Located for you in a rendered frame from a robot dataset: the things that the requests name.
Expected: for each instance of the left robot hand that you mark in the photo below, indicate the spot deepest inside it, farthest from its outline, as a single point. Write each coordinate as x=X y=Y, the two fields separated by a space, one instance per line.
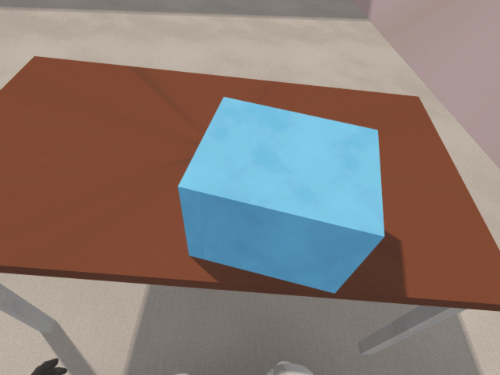
x=48 y=368

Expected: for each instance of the table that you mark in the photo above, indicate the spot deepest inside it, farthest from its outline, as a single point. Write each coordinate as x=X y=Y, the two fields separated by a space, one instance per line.
x=91 y=156

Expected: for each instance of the carton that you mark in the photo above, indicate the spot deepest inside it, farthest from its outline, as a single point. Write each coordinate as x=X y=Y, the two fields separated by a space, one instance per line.
x=283 y=194

